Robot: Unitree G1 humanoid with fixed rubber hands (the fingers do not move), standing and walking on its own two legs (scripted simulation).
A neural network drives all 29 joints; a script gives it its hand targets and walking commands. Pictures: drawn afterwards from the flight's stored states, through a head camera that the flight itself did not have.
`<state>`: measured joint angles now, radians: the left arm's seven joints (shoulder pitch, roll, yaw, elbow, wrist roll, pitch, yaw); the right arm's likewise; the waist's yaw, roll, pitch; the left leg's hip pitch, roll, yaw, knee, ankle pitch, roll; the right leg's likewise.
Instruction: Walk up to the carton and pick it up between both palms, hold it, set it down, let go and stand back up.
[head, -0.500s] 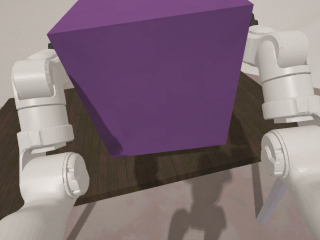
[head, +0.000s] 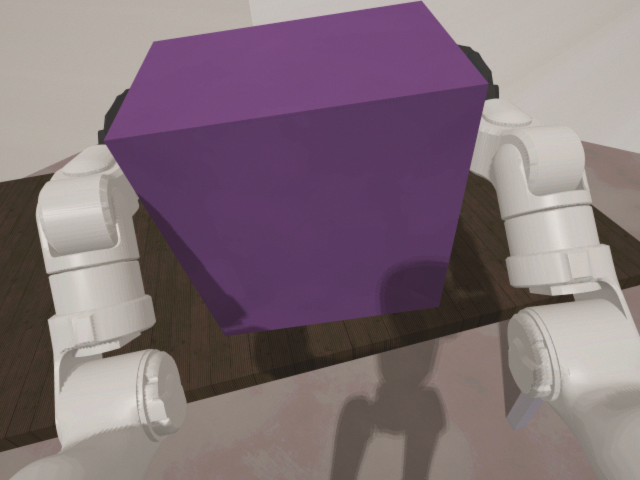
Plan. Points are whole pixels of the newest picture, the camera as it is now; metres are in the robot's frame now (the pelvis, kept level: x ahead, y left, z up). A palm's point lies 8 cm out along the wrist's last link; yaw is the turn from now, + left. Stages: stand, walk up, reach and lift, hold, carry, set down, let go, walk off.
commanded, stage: set down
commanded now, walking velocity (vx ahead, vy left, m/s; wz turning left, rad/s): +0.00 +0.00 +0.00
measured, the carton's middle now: (311, 188) +0.38 -0.01 +0.23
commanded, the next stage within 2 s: none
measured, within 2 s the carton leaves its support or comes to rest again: rests again in 1.78 s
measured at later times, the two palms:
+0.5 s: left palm (139, 177) +0.40 +0.18 +0.25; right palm (459, 142) +0.41 -0.18 +0.25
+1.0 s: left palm (156, 190) +0.42 +0.18 +0.22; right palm (450, 161) +0.43 -0.19 +0.21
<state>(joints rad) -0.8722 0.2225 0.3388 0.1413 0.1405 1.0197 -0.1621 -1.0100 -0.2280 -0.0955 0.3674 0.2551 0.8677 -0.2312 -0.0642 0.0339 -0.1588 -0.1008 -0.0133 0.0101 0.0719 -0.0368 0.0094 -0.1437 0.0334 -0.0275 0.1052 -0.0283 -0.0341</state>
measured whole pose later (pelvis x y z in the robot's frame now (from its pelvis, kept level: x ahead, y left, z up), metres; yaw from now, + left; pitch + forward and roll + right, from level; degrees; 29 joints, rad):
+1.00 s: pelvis +0.03 +0.02 +0.00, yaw -1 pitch +3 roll +0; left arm -0.76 0.08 0.37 0.03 0.22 0.94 -0.11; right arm -0.88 -0.20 -0.11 0.45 0.11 0.61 -0.07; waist -0.09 0.03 -0.04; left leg 0.04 -0.03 0.02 -0.09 0.00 0.02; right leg 0.01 0.02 -0.01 -0.09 0.03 -0.01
